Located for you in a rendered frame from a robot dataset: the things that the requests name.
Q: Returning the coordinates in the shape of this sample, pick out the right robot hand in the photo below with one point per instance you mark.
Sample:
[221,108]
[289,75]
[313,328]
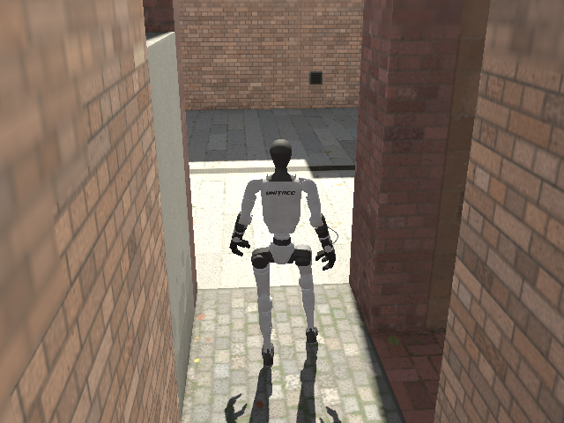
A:
[331,256]

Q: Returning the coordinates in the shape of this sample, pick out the left robot hand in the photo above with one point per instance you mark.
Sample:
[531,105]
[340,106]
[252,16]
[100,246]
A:
[242,243]

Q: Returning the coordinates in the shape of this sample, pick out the robot right shin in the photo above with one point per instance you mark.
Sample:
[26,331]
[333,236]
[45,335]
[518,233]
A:
[308,299]

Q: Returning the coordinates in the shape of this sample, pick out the robot left forearm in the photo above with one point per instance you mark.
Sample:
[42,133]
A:
[239,230]

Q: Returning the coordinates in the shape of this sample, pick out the robot right thigh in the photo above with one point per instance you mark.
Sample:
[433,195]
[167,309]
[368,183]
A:
[302,256]

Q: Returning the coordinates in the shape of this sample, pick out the robot right forearm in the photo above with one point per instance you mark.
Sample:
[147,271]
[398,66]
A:
[324,236]

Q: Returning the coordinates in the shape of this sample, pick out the robot left upper arm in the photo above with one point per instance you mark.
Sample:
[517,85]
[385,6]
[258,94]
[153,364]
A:
[248,201]

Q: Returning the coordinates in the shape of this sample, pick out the robot right upper arm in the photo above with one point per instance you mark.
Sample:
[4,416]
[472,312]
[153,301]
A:
[314,205]

